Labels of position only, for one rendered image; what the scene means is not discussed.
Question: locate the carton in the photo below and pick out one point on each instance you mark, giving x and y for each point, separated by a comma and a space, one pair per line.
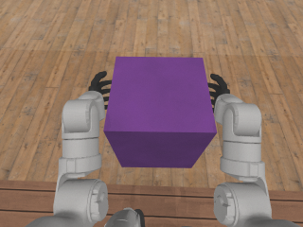
159, 111

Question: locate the robot left forearm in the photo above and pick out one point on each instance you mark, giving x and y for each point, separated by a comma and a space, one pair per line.
80, 137

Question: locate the left robot hand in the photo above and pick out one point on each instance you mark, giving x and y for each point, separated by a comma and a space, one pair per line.
96, 85

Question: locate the left robot shin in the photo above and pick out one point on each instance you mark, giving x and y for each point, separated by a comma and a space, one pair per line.
129, 208

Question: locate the left robot upper arm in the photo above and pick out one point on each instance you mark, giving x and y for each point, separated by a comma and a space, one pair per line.
79, 203

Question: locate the robot right forearm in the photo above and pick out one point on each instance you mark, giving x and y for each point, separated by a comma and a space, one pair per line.
241, 140

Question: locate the right robot hand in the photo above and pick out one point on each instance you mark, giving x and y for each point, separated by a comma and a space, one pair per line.
220, 89

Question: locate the right robot upper arm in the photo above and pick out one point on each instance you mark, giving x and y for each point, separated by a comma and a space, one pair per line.
245, 205

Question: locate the left robot foot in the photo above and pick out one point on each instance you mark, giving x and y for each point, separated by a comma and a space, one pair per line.
141, 215

